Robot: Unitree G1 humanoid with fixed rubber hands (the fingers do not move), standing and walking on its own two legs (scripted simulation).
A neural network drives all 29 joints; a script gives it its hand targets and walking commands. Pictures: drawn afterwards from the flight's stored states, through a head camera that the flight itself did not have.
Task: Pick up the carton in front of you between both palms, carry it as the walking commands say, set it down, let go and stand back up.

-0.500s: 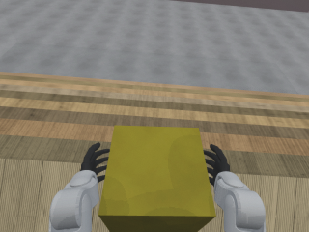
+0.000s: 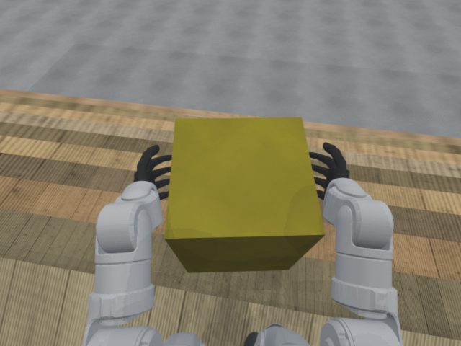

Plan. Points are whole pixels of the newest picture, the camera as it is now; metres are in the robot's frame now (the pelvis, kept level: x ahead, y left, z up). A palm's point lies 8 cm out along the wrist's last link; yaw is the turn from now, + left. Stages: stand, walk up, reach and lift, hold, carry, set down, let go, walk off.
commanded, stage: carry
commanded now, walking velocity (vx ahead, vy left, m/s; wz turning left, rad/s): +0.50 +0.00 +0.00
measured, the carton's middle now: (238, 203) +0.35 +0.00 +0.03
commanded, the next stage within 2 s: none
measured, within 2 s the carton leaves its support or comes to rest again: neither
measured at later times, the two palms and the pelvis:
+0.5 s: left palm (191, 85) +0.61 +0.12 +0.09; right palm (326, 96) +0.58 -0.18 +0.10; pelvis +0.28 +0.01 +0.00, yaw +0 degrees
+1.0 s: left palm (202, 82) +0.91 +0.14 -0.10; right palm (288, 81) +0.93 -0.17 -0.11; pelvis +0.60 -0.05 -0.18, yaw -1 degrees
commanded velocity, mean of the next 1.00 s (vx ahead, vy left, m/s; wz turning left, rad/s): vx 0.50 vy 0.00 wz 0.00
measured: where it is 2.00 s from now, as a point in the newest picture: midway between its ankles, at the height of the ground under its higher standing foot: (249, 183)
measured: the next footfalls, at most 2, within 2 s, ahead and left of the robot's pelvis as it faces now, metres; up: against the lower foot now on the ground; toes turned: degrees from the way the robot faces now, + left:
left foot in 0.38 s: +0.30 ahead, +0.08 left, +0.00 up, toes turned +4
right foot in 0.76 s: +0.52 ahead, -0.09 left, -0.14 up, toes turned -3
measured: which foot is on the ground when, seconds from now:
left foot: up 0.00-0.36, down 0.38-0.76, up 0.78-1.00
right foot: down 0.00-0.40, up 0.42-0.74, down 0.76-1.00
